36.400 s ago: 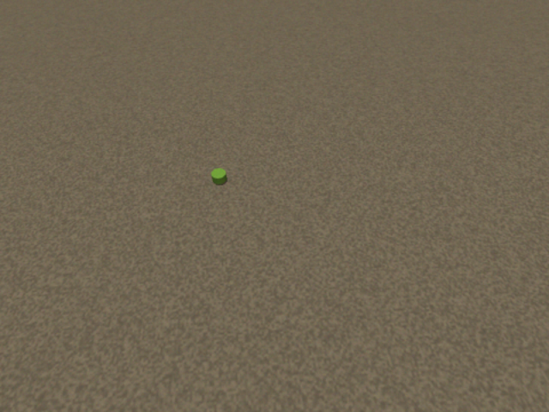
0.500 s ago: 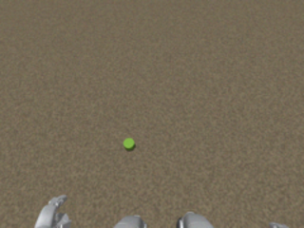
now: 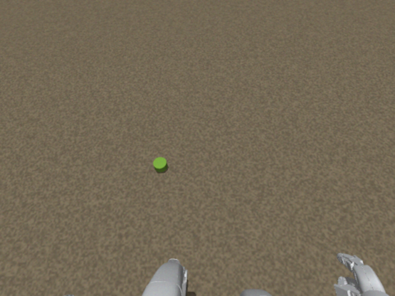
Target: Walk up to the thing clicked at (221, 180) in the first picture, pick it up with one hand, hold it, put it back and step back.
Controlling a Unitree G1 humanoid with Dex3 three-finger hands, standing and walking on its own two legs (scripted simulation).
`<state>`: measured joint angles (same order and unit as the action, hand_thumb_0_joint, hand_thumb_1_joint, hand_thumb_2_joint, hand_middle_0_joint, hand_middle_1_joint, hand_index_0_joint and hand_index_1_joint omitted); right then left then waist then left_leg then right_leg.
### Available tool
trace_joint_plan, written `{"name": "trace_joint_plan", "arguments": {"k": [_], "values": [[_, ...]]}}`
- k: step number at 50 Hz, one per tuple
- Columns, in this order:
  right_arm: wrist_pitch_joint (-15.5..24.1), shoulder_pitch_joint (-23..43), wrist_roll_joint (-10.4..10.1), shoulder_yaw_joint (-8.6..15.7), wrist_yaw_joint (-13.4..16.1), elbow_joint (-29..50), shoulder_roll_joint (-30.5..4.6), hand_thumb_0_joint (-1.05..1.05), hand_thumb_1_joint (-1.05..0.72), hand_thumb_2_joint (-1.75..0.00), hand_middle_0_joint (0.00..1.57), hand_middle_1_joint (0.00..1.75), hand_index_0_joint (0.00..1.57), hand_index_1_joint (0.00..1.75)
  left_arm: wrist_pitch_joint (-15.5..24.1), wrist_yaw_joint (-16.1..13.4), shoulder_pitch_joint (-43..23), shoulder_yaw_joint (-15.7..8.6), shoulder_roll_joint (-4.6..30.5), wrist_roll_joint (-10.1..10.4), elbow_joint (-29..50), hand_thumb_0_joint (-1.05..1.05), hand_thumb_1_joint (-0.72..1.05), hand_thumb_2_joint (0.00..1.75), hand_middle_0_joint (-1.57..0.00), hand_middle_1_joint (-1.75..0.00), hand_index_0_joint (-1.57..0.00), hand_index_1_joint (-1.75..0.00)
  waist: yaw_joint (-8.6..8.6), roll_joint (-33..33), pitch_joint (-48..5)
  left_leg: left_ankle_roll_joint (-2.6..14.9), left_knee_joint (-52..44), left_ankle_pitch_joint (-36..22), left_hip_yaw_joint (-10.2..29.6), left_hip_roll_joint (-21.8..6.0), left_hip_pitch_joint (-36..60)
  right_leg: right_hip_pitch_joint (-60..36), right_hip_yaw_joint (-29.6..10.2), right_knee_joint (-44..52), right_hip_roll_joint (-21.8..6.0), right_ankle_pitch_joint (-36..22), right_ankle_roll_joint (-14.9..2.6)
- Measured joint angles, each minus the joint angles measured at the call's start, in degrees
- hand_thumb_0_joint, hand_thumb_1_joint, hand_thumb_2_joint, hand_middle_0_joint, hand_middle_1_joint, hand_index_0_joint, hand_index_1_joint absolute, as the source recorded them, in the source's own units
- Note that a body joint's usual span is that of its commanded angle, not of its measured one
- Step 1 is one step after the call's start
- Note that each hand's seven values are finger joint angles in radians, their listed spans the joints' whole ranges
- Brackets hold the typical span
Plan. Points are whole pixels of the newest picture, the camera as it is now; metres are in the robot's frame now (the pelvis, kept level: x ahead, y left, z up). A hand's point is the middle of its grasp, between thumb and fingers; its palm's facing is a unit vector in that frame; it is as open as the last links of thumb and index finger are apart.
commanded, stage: step back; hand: left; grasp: from above
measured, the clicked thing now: (160, 164) +0.80 +0.28 -0.73
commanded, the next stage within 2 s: stand in 1.78 s
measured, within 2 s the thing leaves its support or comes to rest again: neither
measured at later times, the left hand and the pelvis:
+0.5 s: hand out of the picture -0.07 +0.27 -0.13, palm faces +0.04 -0.92 -0.39, open 7.4 cm; pelvis -0.17 -0.01 +0.01, yaw +3 degrees
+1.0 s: hand out of the picture -0.25 +0.27 -0.13, palm faces +0.09 -0.91 -0.41, open 7.4 cm; pelvis -0.28 -0.02 +0.01, yaw +5 degrees
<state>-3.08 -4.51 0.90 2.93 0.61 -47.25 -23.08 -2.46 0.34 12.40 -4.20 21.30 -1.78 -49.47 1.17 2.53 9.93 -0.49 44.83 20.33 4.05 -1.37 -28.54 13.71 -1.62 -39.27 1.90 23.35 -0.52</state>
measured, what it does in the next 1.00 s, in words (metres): walks backwards: left foot, then right foot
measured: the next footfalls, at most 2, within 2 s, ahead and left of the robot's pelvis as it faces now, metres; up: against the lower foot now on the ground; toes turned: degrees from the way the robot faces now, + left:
left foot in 0.28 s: -0.07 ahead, +0.12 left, +0.00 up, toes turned +2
right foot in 0.60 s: -0.21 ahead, -0.14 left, +0.00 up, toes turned +3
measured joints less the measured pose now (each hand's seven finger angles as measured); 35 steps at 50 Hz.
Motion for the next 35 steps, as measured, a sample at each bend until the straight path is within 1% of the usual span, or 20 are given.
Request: {"name": "trace_joint_plan", "arguments": {"k": [1, 3, 6, 8, 11, 13, 14, 15, 16, 18, 20, 22, 24, 26, 28, 30, 31, 32, 33, 35], "values": [[-0.4, -0.5, -0.1, 0.1, 0.2, -0.5, 0.0, 0.01, -0.90, -0.90, 0.20, 0.30, 0.21, 0.30, 0.0, 0.0, 0.6, 0.2, -0.2, -0.1, 0.2, 0.01, 0.90, 0.90, -0.20, -0.30, -0.21, -0.30, 0.59, -0.7, -0.5, -0.07, 5.4, 3.6, 1.3, 2.4, -1.1, 0.8, -0.6, -0.4, -0.8, -0.5, -0.22], [-0.4, -1.9, -0.6, 0.1, 0.3, -1.1, -0.3, 0.01, -0.90, -0.90, 0.20, 0.30, 0.21, 0.30, -0.1, -0.3, 1.2, 0.6, -0.8, -0.2, 0.2, 0.01, 0.90, 0.90, -0.20, -0.30, -0.21, -0.30, 0.89, -1.2, -1.2, 0.08, 14.4, 5.7, 3.5, 6.3, -2.2, 1.5, -1.1, 0.6, -2.1, -2.2, -0.20], [0.2, -4.2, -0.8, 0.1, 0.5, -1.6, -0.9, 0.01, -0.90, -0.90, 0.20, 0.30, 0.20, 0.30, -0.4, -0.8, 0.5, 0.6, -1.1, -0.5, 0.9, 0.01, 0.90, 0.90, -0.21, -0.30, -0.21, -0.30, 0.37, -1.2, -1.7, -0.29, 19.9, 6.4, 3.8, 8.2, -0.6, 2.9, -0.4, 1.7, -3.1, -4.4, -0.08], [0.1, -5.4, -0.7, 0.0, 0.6, -2.1, -0.9, 0.01, -0.90, -0.90, 0.20, 0.30, 0.20, 0.30, -0.3, -1.2, -0.6, 0.5, -0.8, -0.6, 2.1, 0.01, 0.90, 0.90, -0.21, -0.30, -0.21, -0.30, 0.02, -1.2, -1.4, -0.57, 17.4, 7.8, 2.8, 7.7, 2.5, 4.0, 0.5, 1.7, -3.6, -5.5, 0.03], [0.0, -6.4, -0.2, -0.1, 0.5, -2.7, -0.5, 0.01, -0.90, -0.90, 0.20, 0.30, 0.20, 0.30, 0.0, -1.8, -2.9, 0.6, 0.0, -0.5, 4.1, 0.01, 0.90, 0.90, -0.21, -0.30, -0.21, -0.30, -0.60, -1.8, -0.6, -0.37, 7.5, 9.0, 0.5, 5.6, 8.1, 6.3, 2.1, 0.6, -4.4, -6.7, 0.32], [0.2, -6.7, 0.1, 0.0, 0.3, -3.0, -0.1, 0.01, -0.90, -0.90, 0.20, 0.30, 0.20, 0.30, -0.1, -1.8, -4.5, 0.8, 0.7, 0.0, 5.2, 0.01, 0.90, 0.90, -0.21, -0.30, -0.21, -0.30, -1.02, -2.4, 0.0, 0.20, -2.6, 5.1, -1.3, 4.2, 12.5, 8.4, 3.0, -1.3, -5.1, -7.0, 0.72], [0.5, -6.5, 0.2, 0.1, 0.2, -3.3, 0.3, 0.01, -0.90, -0.90, 0.20, 0.30, 0.20, 0.30, -0.2, -1.8, -5.5, 0.9, 1.2, 0.3, 5.5, 0.01, 0.90, 0.90, -0.21, -0.30, -0.21, -0.30, -1.22, -3.3, 0.6, 0.90, -6.3, 1.0, -1.9, 4.5, 13.8, 9.4, 3.0, -2.6, -5.8, -7.0, 1.06], [0.6, -6.0, 0.5, 0.1, 0.1, -3.7, 1.1, 0.01, -0.90, -0.90, 0.20, 0.30, 0.20, 0.30, -0.5, -1.8, -6.4, 0.8, 1.8, 0.5, 5.4, 0.01, 0.90, 0.90, -0.21, -0.30, -0.21, -0.30, -0.80, -5.1, 1.6, 1.39, -6.8, -0.3, -2.9, 5.4, 13.9, 10.2, 1.7, -3.7, -6.6, -7.4, 0.70], [0.5, -5.7, 0.7, -0.1, -0.3, -3.7, 1.5, 0.01, -0.90, -0.90, 0.20, 0.30, 0.20, 0.30, -0.8, -1.9, -6.8, 0.7, 2.0, 0.8, 5.1, 0.01, 0.90, 0.90, -0.20, -0.30, -0.21, -0.30, -0.67, -5.6, 1.9, 1.73, -6.2, -0.5, -3.3, 5.5, 13.3, 11.1, 0.2, -5.8, -5.7, -3.1, 0.30], [0.7, -5.4, 1.0, -0.6, -0.9, -3.5, 1.9, 0.01, -0.90, -0.90, 0.20, 0.30, 0.20, 0.30, -1.5, -2.2, -7.2, 0.6, 1.7, 0.9, 3.9, 0.01, 0.90, 0.90, -0.20, -0.30, -0.21, -0.30, -1.65, -4.6, 1.6, 2.08, -6.0, -1.4, -2.5, 4.0, 12.0, 13.2, -2.9, -15.4, -1.2, 5.5, -0.14], [0.8, -5.1, 1.3, -1.1, -0.7, -3.4, 2.5, 0.01, -0.90, -0.90, 0.20, 0.30, 0.21, 0.30, -1.7, -2.3, -7.0, 0.5, 1.9, 1.5, 3.1, 0.01, 0.90, 0.90, -0.20, -0.30, -0.21, -0.30, -1.85, -4.5, 0.8, 1.93, -7.8, -3.5, -2.4, 2.9, 11.3, 14.7, -5.3, -25.1, 2.2, 7.1, -0.61], [0.9, -4.6, 1.3, -1.3, -0.5, -3.0, 2.6, 0.01, -0.90, -0.90, 0.20, 0.30, 0.21, 0.30, -1.5, -2.1, -6.3, 0.5, 1.8, 1.7, 2.7, 0.01, 0.90, 0.90, -0.20, -0.30, -0.21, -0.30, -1.56, -4.2, 0.0, 1.88, -9.3, -5.5, -2.6, 1.8, 10.3, 14.1, -5.3, -29.3, 3.4, 6.8, -0.30], [0.8, -3.7, 1.4, -1.2, -0.4, -2.3, 2.4, 0.01, -0.90, -0.90, 0.20, 0.30, 0.21, 0.30, -1.2, -1.9, -5.3, 0.5, 1.7, 1.5, 2.4, 0.01, 0.90, 0.90, -0.20, -0.30, -0.21, -0.30, -1.25, -3.7, -0.3, 1.85, -10.2, -7.2, -3.0, 0.9, 9.2, 11.4, -4.5, -27.4, 2.9, 7.1, 0.58], [0.9, -2.6, 1.5, -1.0, -0.4, -1.3, 2.1, 0.01, -0.90, -0.90, 0.20, 0.30, 0.21, 0.30, -0.9, -1.6, -4.4, 0.6, 1.6, 1.3, 2.0, 0.01, 0.90, 0.90, -0.20, -0.30, -0.21, -0.30, -0.97, -3.3, -0.4, 1.64, -10.5, -8.7, -3.5, 0.1, 7.7, 7.7, -3.4, -21.1, 1.7, 7.1, 1.22], [1.0, -1.6, 1.4, -0.9, -0.5, -0.5, 1.6, 0.01, -0.90, -0.90, 0.20, 0.30, 0.21, 0.30, -0.4, -1.3, -3.5, 0.8, 1.5, 1.1, 1.1, 0.01, 0.90, 0.90, -0.20, -0.30, -0.21, -0.30, -0.62, -2.9, -0.6, 1.08, -9.9, -9.8, -4.2, -0.7, 5.9, 3.2, -1.9, -11.1, 0.1, 6.0, 1.04], [0.7, -0.8, 1.1, -0.9, -0.7, -0.2, 0.9, 0.01, -0.90, -0.90, 0.20, 0.30, 0.21, 0.30, 0.4, -1.0, -2.5, 0.8, 1.3, 0.8, -0.1, 0.01, 0.90, 0.90, -0.20, -0.30, -0.21, -0.30, -0.05, -2.3, -1.1, 0.33, -8.1, -10.1, -4.8, -1.6, 3.6, -1.8, -0.7, 1.1, -0.7, 1.6, 0.10], [0.4, -0.2, 1.0, -0.7, -0.7, -0.4, 0.2, 0.01, -0.90, -0.90, 0.20, 0.30, 0.21, 0.30, 0.9, -1.0, -2.4, 0.7, 0.5, 0.4, -1.2, 0.01, 0.90, 0.90, -0.20, -0.30, -0.21, -0.30, -0.21, -0.4, -0.7, 0.54, -6.5, -9.8, -3.8, -2.7, 2.6, -2.3, 0.1, 2.6, 0.6, 0.1, -0.18], [0.1, -0.2, 0.8, -0.5, -0.6, -0.9, -0.1, 0.01, -0.90, -0.90, 0.20, 0.30, 0.21, 0.30, 1.0, -0.9, -1.9, 0.7, -0.2, 0.0, -1.8, 0.01, 0.90, 0.90, -0.20, -0.30, -0.21, -0.30, -0.55, 0.8, -0.7, 0.73, -4.6, -5.8, -1.7, -2.1, 1.7, -1.9, 0.7, 2.1, 1.2, -0.4, -0.34], [-0.2, -0.6, 0.8, -0.3, -0.3, -1.5, 0.1, 0.01, -0.90, -0.90, 0.20, 0.30, 0.21, 0.30, 1.1, -0.6, -1.1, 0.9, -0.4, -0.3, -2.1, 0.01, 0.90, 0.90, -0.20, -0.30, -0.21, -0.30, -0.15, 0.5, -1.4, 0.55, -1.7, -0.3, 0.2, -0.2, 0.8, -1.0, 0.5, 1.2, 0.8, -0.5, -0.63], [-0.6, -2.0, 0.4, -0.2, -0.2, -2.7, 0.1, 0.01, -0.90, -0.90, 0.20, 0.30, 0.20, 0.30, 1.1, -0.6, 0.5, 1.1, -0.7, -0.4, -2.8, 0.01, 0.90, 0.90, -0.20, -0.30, -0.21, -0.30, 0.90, -0.7, -2.6, 0.17, 7.0, 3.8, 2.9, 3.8, -0.7, 0.0, -0.6, 1.0, -0.5, -1.3, -1.03]]}}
